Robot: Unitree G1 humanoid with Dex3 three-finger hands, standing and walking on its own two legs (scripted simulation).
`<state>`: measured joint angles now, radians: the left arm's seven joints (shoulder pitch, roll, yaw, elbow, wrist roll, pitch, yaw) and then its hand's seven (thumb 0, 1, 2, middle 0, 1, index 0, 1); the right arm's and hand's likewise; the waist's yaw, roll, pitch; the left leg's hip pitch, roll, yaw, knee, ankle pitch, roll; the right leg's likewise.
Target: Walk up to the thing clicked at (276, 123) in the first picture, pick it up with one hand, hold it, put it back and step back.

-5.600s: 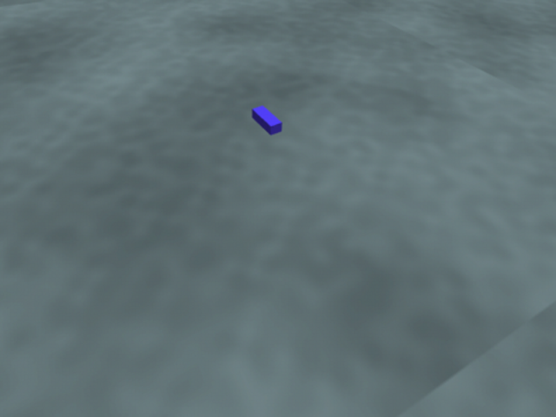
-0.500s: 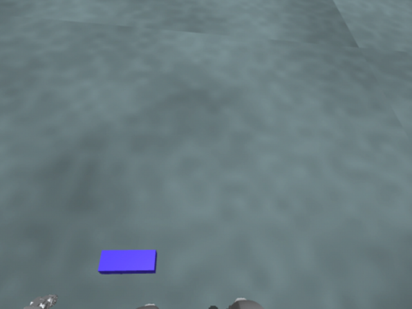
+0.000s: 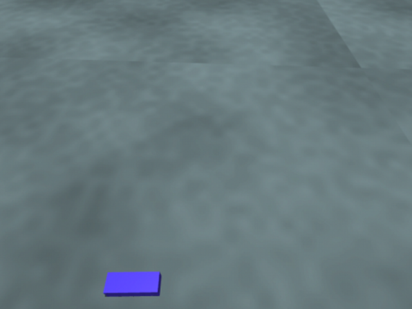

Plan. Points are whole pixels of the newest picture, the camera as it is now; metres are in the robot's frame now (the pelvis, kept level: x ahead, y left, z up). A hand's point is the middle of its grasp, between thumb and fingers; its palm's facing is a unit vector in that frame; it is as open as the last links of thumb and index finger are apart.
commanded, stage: walk up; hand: left
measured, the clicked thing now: (133, 284) +0.38 +0.31 -0.73
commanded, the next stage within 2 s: stand in 1.20 s
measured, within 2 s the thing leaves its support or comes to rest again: neither
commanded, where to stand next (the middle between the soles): +0.06 -0.03 m, yaw +0 degrees
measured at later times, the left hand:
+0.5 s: hand out of the picture +0.12 +0.27 -0.14, palm faces +0.03 -0.95 -0.30, open 7.4 cm
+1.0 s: hand out of the picture +0.09 +0.27 -0.14, palm faces +0.05 -0.95 -0.32, open 7.4 cm
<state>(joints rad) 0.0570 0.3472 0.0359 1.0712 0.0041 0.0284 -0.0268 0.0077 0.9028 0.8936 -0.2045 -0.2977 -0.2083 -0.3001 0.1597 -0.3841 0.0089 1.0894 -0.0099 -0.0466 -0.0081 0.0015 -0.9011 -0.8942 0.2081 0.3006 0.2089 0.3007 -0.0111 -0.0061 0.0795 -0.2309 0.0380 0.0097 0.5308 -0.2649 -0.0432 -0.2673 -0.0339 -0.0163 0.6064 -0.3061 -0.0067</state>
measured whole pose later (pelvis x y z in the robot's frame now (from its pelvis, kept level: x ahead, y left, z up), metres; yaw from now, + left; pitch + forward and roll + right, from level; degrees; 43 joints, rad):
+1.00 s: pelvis +0.01 +0.02 +0.01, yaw +2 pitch -2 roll +0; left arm 0.08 0.35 0.05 1.12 0.01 0.03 -0.02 0.01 0.90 0.89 -0.20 -0.30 -0.21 -0.30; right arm 0.10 -0.35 0.00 1.11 -0.01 -0.03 -0.01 0.00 -0.90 -0.89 0.21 0.30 0.21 0.30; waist 0.00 -0.01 0.07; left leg -0.15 0.03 -0.01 0.38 -0.20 -0.03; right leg -0.14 -0.04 -0.05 0.39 -0.22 0.02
